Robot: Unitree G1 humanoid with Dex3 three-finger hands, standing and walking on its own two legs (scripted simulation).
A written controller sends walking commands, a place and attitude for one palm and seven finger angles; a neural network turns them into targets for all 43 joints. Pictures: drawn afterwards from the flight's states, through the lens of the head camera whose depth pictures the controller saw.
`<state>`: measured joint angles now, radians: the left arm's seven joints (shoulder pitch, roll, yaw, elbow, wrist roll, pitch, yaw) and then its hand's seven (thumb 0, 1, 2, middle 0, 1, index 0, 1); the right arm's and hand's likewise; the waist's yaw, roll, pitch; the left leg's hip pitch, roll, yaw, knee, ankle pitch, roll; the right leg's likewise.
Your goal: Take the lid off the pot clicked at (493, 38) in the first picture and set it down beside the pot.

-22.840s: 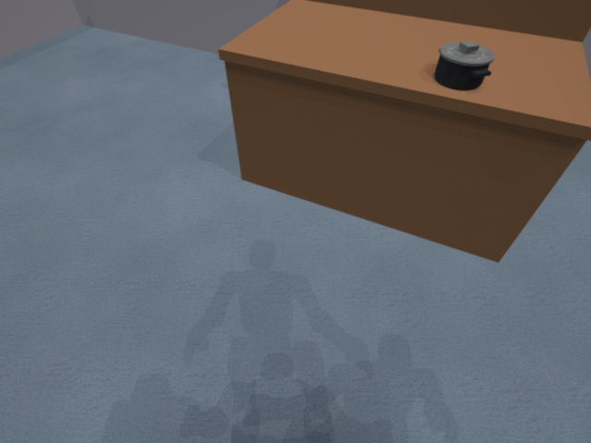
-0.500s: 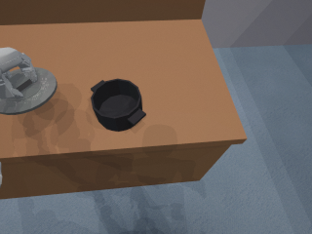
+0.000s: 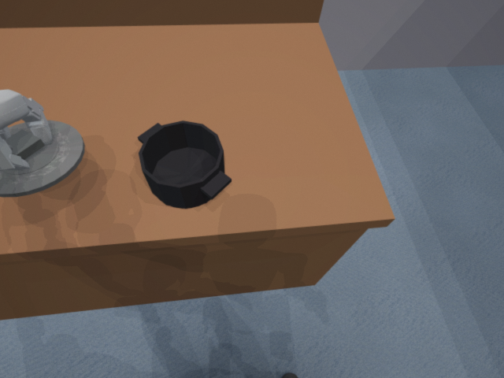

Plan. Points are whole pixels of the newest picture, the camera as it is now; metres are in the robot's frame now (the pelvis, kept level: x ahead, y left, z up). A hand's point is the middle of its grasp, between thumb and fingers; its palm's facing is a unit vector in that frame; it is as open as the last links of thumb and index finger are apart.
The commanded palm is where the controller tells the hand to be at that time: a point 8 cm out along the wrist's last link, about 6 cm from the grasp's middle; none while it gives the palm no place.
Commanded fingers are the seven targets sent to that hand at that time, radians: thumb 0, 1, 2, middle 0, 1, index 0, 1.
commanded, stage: lower the lid onto the table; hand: left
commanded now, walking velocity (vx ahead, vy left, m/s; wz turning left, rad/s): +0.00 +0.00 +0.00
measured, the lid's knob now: (22, 145) +0.46 +0.36 +0.06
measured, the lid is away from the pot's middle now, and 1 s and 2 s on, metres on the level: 0.24 0.24 0.24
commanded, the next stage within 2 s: open the fingers wide in 1.60 s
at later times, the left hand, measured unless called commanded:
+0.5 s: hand (17, 157) +0.43 +0.36 +0.06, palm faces -0.45 -0.13 -0.88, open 7.9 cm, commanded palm +0.47 +0.36 +0.12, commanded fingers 0.00 0.63 0.96 -0.85 -1.06 -0.85 -1.06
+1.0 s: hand (32, 166) +0.44 +0.36 +0.03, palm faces -0.50 -0.12 -0.86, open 7.9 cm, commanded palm +0.48 +0.36 +0.08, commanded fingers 0.00 0.63 0.96 -0.85 -1.06 -0.85 -1.06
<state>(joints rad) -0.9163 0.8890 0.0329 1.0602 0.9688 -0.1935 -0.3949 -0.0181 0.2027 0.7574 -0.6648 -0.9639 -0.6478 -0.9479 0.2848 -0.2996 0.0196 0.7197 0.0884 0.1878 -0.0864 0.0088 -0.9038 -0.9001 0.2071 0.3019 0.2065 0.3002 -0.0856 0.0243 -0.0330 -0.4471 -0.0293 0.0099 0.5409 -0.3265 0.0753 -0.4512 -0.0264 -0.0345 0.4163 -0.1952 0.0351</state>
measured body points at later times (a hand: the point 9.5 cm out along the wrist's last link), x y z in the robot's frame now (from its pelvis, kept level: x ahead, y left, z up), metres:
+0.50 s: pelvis +0.00 +0.00 +0.00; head +0.10 +0.02 +0.43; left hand +0.45 +0.36 +0.11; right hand +0.02 -0.28 -0.12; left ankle -0.05 +0.07 -0.73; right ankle -0.01 -0.16 -0.73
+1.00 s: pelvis +0.00 +0.01 -0.01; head +0.12 +0.03 +0.42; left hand +0.46 +0.36 +0.08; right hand -0.01 -0.28 -0.13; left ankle -0.05 +0.07 -0.73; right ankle -0.01 -0.16 -0.73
